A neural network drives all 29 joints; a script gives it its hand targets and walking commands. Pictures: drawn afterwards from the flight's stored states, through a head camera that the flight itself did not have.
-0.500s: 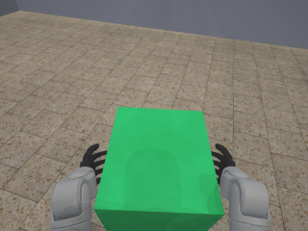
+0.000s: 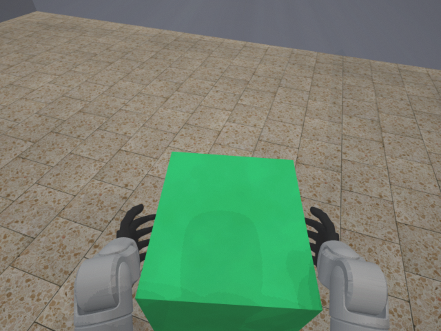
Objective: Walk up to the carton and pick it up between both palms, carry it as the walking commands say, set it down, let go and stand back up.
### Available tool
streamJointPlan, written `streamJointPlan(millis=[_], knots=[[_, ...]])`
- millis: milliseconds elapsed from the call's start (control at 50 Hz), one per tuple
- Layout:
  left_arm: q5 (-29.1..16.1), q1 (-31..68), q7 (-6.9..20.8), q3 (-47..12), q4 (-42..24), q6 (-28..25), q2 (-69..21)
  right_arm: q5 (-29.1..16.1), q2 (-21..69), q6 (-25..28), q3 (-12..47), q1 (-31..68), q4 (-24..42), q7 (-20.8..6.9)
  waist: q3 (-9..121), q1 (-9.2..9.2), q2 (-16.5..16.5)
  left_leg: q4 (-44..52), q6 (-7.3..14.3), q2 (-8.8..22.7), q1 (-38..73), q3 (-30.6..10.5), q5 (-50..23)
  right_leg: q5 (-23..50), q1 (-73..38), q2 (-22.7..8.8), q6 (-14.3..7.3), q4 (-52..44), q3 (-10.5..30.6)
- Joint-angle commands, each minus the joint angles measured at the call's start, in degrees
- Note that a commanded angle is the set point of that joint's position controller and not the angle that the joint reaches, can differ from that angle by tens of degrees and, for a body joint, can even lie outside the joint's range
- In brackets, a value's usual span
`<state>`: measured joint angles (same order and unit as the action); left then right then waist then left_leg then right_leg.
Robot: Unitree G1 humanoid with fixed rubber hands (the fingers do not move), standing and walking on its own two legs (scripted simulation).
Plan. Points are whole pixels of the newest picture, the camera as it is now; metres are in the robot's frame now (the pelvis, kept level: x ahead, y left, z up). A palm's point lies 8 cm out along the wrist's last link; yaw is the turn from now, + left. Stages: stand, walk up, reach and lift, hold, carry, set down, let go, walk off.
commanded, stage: carry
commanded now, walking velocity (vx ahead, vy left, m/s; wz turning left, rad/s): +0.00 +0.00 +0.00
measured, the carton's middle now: (226, 248) +0.29 +0.00 +0.01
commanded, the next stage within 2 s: hold in 0.86 s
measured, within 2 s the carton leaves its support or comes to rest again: neither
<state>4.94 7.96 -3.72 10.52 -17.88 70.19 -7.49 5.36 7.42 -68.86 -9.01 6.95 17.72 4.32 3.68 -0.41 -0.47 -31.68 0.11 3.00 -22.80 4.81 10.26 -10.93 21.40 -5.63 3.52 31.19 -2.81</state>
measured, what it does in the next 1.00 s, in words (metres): stands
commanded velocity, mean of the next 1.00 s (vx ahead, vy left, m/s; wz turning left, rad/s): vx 0.00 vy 0.00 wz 0.00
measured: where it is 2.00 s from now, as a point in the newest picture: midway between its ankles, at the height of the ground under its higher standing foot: outside the picture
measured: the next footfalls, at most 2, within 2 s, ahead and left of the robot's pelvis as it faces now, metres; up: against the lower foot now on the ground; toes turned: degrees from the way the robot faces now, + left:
none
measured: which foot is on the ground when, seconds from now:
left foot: down 0.00-1.00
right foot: down 0.00-1.00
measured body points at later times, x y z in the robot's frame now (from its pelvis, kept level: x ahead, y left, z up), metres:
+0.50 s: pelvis +0.00 -0.01 +0.00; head -0.01 -0.01 +0.45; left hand +0.27 +0.15 +0.06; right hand +0.26 -0.18 +0.06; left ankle +0.07 +0.12 -0.73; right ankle +0.05 -0.16 -0.73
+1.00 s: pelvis -0.01 -0.01 +0.00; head -0.01 -0.01 +0.45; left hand +0.28 +0.15 +0.01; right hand +0.28 -0.18 +0.01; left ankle +0.07 +0.11 -0.73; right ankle +0.06 -0.15 -0.73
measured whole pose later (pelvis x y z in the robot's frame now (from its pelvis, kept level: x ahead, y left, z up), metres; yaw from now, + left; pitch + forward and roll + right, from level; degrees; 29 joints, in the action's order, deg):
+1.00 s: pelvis -0.01 -0.01 +0.00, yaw -2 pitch -3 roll +0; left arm 13.2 13.5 0.9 13.6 10.0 47.8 -7.5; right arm 13.7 6.6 -46.8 -11.7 12.3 -9.4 -0.9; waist -2.2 1.9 -0.1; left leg -30.0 -0.7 0.5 -17.6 -1.4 9.4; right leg -10.5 17.2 0.3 0.5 30.7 4.7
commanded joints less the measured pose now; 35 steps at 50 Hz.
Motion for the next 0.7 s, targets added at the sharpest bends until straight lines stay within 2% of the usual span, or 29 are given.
streamJointPlan(millis=[0, 400, 680], knots=[[-22.5, 32.9, 14.4, -43.1, -7.8, -1.5, -48.1, -23.2, 49.0, 0.5, 44.2, 32.6, 8.1, -15.9, 18.5, -0.04, 1.2, 6.7, 0.9, 5.5, 7.0, -5.5, 1.4, 3.1, -6.7, -2.6, -2.4, -3.1, 2.1], [-21.8, 33.1, 14.4, -41.9, -7.0, -2.7, -47.8, -22.6, 49.2, 1.7, 44.1, 33.0, 7.5, -15.5, 18.0, -0.18, 0.0, 5.9, 0.8, 4.9, 7.7, -4.7, 2.9, 0.4, -5.1, -2.8, -3.0, -4.4, 3.2], [-20.6, 32.3, 14.2, -40.9, -5.8, -3.9, -47.1, -21.6, 48.3, 2.9, 43.2, 32.2, 6.3, -15.4, 17.6, -0.15, 0.6, 6.3, 0.7, 5.1, 7.4, -4.8, 3.0, -0.5, -4.8, -2.4, -3.1, -4.5, 3.1]])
